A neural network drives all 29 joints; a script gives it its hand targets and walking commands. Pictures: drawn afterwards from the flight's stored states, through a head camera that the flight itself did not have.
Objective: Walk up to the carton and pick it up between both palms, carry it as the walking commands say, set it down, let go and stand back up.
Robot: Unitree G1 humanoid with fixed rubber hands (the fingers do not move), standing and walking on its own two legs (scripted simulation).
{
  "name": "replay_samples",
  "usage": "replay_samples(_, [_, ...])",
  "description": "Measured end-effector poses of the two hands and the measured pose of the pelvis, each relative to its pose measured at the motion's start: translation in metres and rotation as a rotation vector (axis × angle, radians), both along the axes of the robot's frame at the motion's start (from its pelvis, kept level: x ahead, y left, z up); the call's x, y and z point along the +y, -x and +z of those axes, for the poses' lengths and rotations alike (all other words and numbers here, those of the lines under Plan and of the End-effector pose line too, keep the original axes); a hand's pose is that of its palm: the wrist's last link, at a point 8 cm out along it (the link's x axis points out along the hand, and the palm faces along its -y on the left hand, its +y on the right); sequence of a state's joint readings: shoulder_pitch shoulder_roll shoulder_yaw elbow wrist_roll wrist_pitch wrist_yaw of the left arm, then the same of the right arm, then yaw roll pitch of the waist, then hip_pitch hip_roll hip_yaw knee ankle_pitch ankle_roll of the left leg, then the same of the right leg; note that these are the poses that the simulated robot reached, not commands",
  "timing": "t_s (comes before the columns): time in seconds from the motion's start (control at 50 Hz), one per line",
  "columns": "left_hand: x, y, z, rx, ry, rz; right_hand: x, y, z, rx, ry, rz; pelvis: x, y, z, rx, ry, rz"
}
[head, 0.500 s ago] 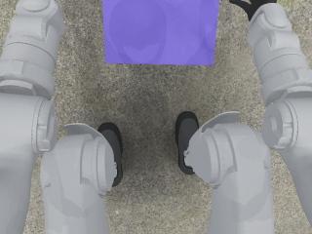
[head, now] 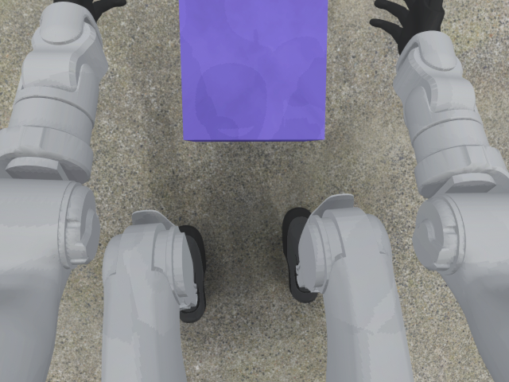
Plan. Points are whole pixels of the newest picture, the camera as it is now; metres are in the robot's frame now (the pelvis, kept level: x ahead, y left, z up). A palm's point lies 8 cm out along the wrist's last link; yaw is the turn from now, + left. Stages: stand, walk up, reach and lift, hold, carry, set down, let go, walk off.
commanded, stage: set down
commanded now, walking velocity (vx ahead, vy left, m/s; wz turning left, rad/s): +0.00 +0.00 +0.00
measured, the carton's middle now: (251, 58) +0.55 -0.04 -0.32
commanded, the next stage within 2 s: let go in 1.08 s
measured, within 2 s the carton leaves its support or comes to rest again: neither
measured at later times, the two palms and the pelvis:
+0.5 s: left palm out of the picture +0.57 +0.18 +0.02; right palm out of the picture +0.52 -0.24 +0.02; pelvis +0.02 +0.00 +0.12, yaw +0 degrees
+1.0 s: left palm out of the picture +0.56 +0.18 +0.16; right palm out of the picture +0.52 -0.24 +0.16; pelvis +0.04 -0.01 +0.25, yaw +1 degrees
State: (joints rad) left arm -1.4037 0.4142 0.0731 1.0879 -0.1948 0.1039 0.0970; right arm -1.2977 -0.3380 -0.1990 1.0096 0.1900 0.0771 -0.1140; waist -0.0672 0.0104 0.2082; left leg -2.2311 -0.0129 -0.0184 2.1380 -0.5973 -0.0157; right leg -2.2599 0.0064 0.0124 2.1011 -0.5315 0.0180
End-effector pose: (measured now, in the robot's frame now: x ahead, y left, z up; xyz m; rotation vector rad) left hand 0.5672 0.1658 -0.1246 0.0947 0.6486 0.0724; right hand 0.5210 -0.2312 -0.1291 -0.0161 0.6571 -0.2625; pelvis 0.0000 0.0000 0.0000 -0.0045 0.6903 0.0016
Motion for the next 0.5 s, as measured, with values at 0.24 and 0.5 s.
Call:
replay_samples(0.24, [0.004,0.0,0.067,-0.019,0.004,-0.007,-0.002,-0.003,0.072,-0.021,0.004,0.004,-0.002,-0.003,0.053,0.067,-0.003,-0.001])
replay_samples(0.5, [0.01,0.001,0.146,-0.034,0.006,-0.023,-0.005,0.0,0.15,-0.03,0.007,0.016,-0.004,-0.016,0.122,0.133,-0.006,0.003])
